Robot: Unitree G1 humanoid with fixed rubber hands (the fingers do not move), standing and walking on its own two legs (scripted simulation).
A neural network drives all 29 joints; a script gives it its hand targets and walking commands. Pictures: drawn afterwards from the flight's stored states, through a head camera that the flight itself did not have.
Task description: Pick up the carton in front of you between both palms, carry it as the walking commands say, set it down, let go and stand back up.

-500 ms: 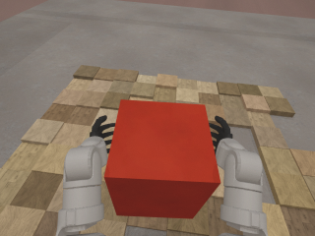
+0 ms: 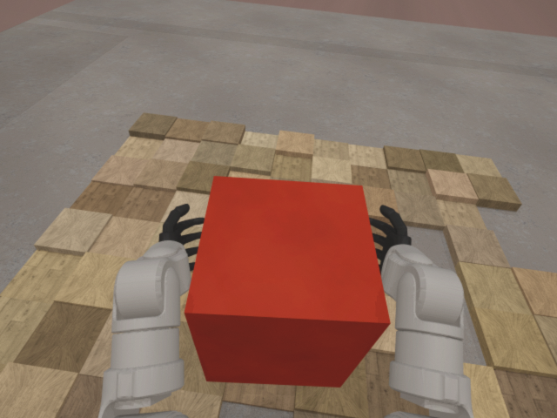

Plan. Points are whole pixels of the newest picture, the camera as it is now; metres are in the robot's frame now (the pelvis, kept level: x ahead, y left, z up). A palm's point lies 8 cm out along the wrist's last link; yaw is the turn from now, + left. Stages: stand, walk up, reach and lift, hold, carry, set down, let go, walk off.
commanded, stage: carry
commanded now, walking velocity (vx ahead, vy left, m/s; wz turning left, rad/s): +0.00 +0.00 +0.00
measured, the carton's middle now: (280, 287) +0.31 +0.00 +0.04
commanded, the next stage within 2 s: none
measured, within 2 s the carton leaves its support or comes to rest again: neither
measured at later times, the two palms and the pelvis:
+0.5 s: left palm (170, 255) +0.32 +0.15 +0.11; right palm (391, 257) +0.32 -0.15 +0.12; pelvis +0.00 +0.01 +0.00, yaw +0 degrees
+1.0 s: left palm (180, 248) +0.33 +0.14 +0.11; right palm (396, 259) +0.32 -0.16 +0.11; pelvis +0.04 +0.00 +0.00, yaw -2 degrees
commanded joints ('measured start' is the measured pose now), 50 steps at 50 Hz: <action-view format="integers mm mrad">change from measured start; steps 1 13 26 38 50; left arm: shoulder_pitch -593 -558 -558 -546 -267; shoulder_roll -772 -744 -763 -763 -855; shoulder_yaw -614 -599 -601 -612 -710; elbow -87 -95 -73 -79 -256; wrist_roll -201 -194 -185 -201 -221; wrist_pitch -30 -30 -30 -27 14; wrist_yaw -26 -40 -32 -38 -89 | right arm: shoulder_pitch -497 -503 -503 -492 -236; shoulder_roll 753 748 738 744 853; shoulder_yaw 600 618 603 627 752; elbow -26 -66 -36 -72 -251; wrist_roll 199 179 185 195 239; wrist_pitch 19 23 21 23 69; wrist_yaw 37 36 32 36 98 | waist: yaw -12 -8 -7 -12 -30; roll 69 19 18 27 65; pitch -297 -280 -270 -300 -169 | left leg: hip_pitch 125 91 69 105 417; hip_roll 202 197 180 189 275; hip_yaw -136 -131 -124 -121 -263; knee -36 -61 -75 -39 -227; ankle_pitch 403 258 188 329 108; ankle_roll -85 -68 -69 -83 32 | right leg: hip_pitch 115 132 130 119 -345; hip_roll -135 -152 -164 -159 -109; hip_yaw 134 158 166 156 18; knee -21 -37 -58 -40 226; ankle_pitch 14 25 37 40 -135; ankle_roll -8 -15 -2 -4 75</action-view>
